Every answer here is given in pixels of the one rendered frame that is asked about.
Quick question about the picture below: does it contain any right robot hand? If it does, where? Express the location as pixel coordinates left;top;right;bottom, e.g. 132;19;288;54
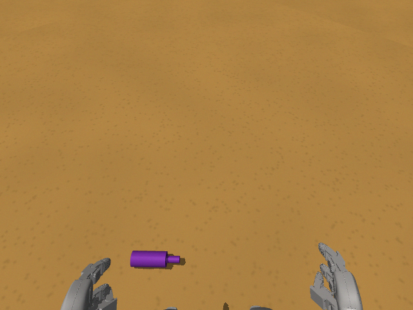
310;243;363;310

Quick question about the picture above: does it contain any left robot hand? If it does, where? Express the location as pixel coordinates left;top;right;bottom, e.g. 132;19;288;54
60;258;117;310

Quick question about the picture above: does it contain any bottle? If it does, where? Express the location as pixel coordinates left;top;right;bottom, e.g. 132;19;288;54
130;251;180;267

